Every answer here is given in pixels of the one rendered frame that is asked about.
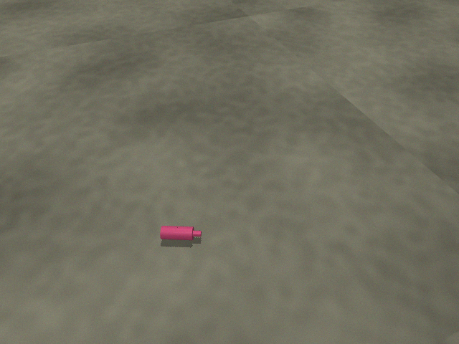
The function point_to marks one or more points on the bottle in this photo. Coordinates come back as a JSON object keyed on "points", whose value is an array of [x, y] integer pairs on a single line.
{"points": [[179, 232]]}

